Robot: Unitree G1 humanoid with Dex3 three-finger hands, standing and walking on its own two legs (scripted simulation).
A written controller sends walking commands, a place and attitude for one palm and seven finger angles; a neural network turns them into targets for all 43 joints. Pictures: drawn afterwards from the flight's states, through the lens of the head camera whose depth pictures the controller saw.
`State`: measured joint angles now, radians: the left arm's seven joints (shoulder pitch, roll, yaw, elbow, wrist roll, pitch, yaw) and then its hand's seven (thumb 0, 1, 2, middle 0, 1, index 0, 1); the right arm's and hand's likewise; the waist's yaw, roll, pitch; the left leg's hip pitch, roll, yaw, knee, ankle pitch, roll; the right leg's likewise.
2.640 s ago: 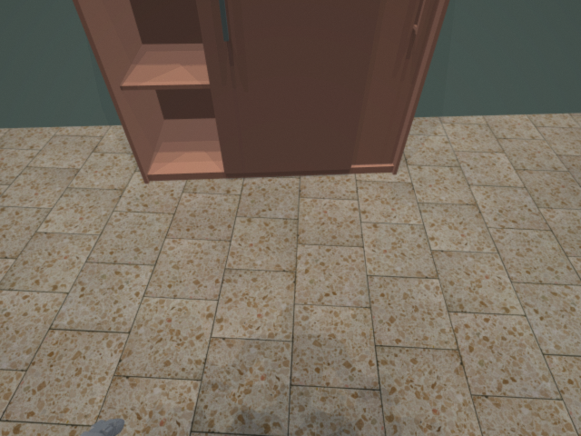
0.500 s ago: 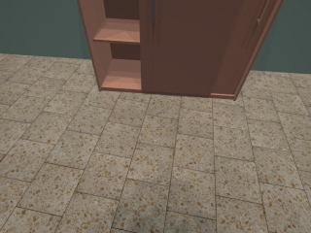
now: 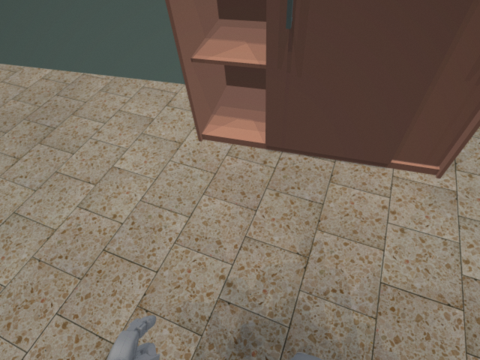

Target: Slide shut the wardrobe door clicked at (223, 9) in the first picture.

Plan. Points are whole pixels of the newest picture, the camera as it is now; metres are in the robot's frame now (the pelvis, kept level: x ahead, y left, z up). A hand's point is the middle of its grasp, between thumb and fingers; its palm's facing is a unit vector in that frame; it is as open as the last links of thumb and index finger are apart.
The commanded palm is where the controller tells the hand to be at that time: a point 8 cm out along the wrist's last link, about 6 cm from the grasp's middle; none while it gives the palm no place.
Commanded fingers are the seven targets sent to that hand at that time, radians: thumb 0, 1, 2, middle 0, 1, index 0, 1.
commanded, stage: walk to a spot facing it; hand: right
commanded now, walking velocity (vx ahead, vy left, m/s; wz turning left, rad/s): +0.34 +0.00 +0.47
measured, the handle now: out of the picture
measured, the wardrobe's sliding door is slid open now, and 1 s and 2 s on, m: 0.40 0.40 0.40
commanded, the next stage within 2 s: turn to face it in 1.40 s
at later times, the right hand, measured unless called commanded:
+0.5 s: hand (294, 233) +0.41 -0.11 -0.16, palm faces -0.34 +0.93 -0.12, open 7.4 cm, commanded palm none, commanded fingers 0.00 -0.90 -0.90 0.20 0.30 0.20 0.30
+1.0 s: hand (317, 195) +0.53 -0.19 -0.17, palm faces -0.36 +0.91 -0.19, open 7.4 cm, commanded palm none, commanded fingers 0.00 -0.90 -0.90 0.20 0.30 0.20 0.30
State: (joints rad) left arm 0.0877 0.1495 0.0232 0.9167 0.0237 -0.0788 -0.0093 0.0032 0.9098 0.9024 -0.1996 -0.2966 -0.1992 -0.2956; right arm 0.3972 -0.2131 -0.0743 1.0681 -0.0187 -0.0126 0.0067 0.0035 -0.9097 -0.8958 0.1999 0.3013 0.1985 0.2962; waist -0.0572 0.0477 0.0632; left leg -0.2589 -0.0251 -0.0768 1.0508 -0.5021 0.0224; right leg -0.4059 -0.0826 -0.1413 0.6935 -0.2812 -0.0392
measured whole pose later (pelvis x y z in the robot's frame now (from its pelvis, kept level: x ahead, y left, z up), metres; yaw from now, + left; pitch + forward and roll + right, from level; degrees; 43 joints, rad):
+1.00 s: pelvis +0.46 +0.00 +0.01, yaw +29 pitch -1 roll +2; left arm 0.10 0.19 0.02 0.89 0.03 -0.08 0.00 0.00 0.92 0.90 -0.20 -0.30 -0.20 -0.30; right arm 0.36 -0.25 -0.09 1.04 -0.02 0.00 0.02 0.00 -0.92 -0.90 0.20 0.30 0.20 0.30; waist -0.06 0.04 0.03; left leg -0.33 -0.01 -0.01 1.10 -0.50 0.01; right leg -0.35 -0.12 -0.17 0.64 -0.27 -0.02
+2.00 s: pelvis +0.58 +0.07 +0.02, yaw +38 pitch +1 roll +2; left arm 0.29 0.16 0.04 0.98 0.02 0.02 0.01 0.01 0.92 0.90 -0.20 -0.30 -0.20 -0.30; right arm 0.19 -0.21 -0.07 0.97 -0.01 0.05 -0.01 0.00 -0.91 -0.90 0.20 0.30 0.20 0.30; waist 0.03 0.00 0.05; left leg -0.40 0.03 0.02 0.93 -0.46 -0.06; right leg -0.29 0.00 0.03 0.47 -0.20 -0.02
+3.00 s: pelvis +0.53 +0.07 +0.02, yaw +1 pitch +0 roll +0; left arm 0.22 0.21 0.05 0.92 0.02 0.04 -0.02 0.00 0.91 0.90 -0.20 -0.30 -0.20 -0.30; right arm 0.14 -0.26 -0.07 0.88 -0.01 0.06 -0.01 0.00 -0.91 -0.90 0.20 0.30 0.19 0.30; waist 0.02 0.00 0.07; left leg -0.41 0.05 -0.01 0.86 -0.43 -0.09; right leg -0.26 0.06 0.09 0.49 -0.23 -0.03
